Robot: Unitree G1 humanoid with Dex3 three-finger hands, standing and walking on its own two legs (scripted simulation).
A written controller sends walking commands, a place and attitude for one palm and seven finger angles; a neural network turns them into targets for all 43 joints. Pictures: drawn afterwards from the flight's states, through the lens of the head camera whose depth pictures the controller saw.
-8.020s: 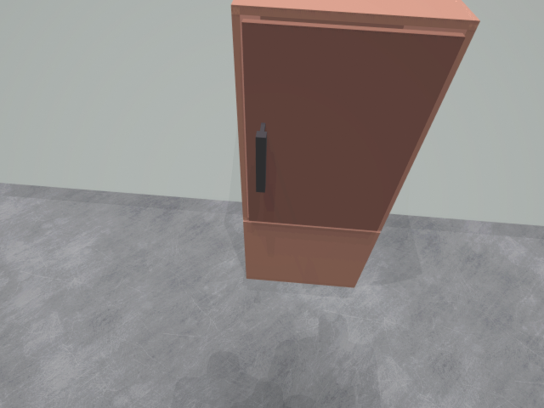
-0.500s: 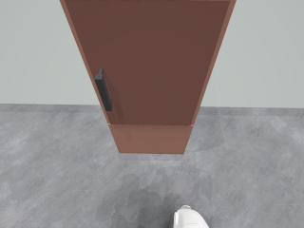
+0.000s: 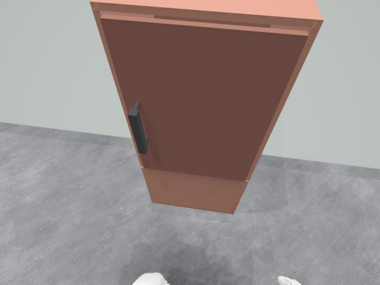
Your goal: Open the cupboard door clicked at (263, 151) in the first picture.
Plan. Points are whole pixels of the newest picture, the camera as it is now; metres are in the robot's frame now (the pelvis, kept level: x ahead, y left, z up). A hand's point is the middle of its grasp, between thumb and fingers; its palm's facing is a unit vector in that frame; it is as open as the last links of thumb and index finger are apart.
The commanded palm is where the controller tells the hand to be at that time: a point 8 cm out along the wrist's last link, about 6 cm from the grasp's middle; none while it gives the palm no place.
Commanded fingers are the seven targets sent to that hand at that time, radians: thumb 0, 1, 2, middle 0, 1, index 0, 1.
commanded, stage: come to a stop and stand still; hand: left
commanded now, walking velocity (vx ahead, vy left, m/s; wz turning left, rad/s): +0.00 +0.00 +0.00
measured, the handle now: (140, 128) +0.52 +0.21 -0.06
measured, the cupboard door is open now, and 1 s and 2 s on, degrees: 0 0 0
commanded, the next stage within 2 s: look again from close up in 0.50 s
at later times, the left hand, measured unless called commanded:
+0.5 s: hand out of the picture +0.01 +0.26 -0.16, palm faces +0.00 -0.96 -0.27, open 7.4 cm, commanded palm none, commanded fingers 0.00 0.90 0.90 -0.20 -0.30 -0.20 -0.30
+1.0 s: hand out of the picture +0.07 +0.22 -0.17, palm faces +0.00 -0.97 -0.23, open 7.3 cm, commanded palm none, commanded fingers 0.00 0.90 0.90 -0.20 -0.30 -0.20 -0.30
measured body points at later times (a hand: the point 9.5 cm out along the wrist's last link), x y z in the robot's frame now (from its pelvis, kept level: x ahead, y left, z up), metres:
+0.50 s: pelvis -0.02 +0.07 +0.00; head -0.02 +0.04 +0.45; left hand +0.01 +0.31 -0.14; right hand -0.01 -0.16 -0.17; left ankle -0.04 +0.14 -0.74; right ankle +0.06 -0.07 -0.74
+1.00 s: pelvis +0.03 +0.04 +0.00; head +0.05 +0.03 +0.45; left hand +0.07 +0.27 -0.15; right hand +0.04 -0.18 -0.16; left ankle -0.04 +0.14 -0.74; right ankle +0.06 -0.07 -0.74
